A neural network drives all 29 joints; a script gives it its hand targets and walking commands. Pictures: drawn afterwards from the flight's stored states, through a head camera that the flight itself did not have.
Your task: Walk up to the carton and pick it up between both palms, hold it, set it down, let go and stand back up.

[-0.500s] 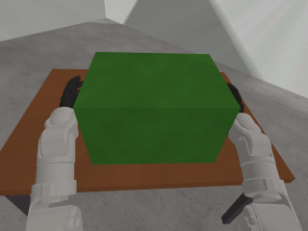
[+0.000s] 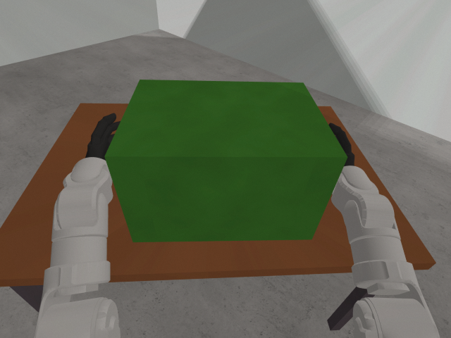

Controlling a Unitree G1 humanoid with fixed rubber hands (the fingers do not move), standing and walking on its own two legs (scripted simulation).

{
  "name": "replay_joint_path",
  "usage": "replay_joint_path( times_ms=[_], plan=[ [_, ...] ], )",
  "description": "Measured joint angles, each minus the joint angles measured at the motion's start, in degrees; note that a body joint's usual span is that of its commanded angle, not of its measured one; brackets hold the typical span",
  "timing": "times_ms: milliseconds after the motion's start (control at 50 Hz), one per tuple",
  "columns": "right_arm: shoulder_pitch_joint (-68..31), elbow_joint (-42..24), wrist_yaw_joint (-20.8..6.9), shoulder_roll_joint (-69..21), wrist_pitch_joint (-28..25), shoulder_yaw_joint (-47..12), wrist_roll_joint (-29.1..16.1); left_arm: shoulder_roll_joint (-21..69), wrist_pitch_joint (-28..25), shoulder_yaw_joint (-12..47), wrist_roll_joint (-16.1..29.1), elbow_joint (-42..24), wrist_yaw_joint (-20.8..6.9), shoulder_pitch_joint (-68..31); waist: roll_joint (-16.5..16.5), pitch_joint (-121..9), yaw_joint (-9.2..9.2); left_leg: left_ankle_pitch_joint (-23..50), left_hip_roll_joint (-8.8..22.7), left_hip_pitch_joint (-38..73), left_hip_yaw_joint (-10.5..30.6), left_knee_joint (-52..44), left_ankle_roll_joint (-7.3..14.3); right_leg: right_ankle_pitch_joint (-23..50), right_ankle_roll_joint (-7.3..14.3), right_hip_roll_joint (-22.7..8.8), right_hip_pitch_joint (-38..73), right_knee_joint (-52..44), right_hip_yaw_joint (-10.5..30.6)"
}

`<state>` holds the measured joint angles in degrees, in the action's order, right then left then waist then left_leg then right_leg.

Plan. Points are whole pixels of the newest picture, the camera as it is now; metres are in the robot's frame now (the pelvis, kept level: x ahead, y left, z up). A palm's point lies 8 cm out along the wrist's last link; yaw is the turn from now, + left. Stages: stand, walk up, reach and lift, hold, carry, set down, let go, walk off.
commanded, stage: hold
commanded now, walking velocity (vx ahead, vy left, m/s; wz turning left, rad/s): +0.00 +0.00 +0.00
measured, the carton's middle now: (223, 157) +0.39 +0.00 +0.15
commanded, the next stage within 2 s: none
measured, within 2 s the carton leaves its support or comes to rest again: neither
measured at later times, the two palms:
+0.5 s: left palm (98, 162) +0.35 +0.21 +0.17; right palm (337, 167) +0.35 -0.20 +0.16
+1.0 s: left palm (101, 161) +0.35 +0.21 +0.17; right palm (338, 166) +0.35 -0.20 +0.16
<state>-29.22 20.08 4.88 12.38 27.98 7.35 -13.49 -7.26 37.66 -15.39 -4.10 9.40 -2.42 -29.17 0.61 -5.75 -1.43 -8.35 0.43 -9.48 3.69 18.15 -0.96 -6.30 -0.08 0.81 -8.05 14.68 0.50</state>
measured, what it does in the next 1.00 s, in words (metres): stands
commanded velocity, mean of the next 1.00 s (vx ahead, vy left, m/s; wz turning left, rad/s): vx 0.00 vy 0.00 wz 0.00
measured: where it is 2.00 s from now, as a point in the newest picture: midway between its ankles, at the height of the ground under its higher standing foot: outside the picture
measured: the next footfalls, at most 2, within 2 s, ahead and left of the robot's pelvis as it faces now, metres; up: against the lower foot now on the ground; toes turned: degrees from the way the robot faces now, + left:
none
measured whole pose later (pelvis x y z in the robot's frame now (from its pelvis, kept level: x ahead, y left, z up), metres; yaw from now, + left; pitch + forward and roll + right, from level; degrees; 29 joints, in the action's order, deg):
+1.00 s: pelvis +0.00 +0.00 +0.00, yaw +0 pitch +0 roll -1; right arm -28.6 18.9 5.3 13.3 27.3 6.0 -14.7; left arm -7.7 37.2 -14.3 -3.3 7.8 -1.6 -27.7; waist 0.8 -5.7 -1.7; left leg -8.7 0.4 -9.8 3.8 18.6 -0.9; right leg -6.4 -0.1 0.9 -8.0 14.4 0.6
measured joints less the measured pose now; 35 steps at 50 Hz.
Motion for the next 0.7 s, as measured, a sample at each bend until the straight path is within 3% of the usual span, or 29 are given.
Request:
replay_joint_path(
  times_ms=[220, 500, 700],
  plan=[
    [-1.2, 2.0, 0.0, -0.1, -1.0, 0.0, 0.6, -0.7, -1.2, 0.1, 0.3, 3.0, 0.0, -1.8, 0.4, -0.7, 0.06, 0.3, -0.1, -0.5, 0.1, -0.1, 0.0, 0.1, 0.0, 0.0, -0.5, 0.1, -0.1],
    [-0.1, 0.9, 0.1, 0.5, -1.2, -0.5, -0.6, -0.7, -0.8, 1.1, 0.5, 0.4, 0.5, 0.1, 0.8, 0.0, -0.18, 0.0, -0.3, -0.6, 0.2, 0.6, 0.2, 0.2, -0.2, -0.2, -0.2, 0.0, -0.1],
    [-1.0, 2.9, -1.0, 0.2, -1.7, 0.4, 0.1, -0.7, -0.7, 1.3, 0.4, 2.1, 1.1, -1.0, 0.8, -0.5, -0.2, 0.0, -0.3, -1.0, 0.1, 0.4, 0.2, 0.1, -0.2, -0.2, -0.8, 0.1, 0.1]
  ],
)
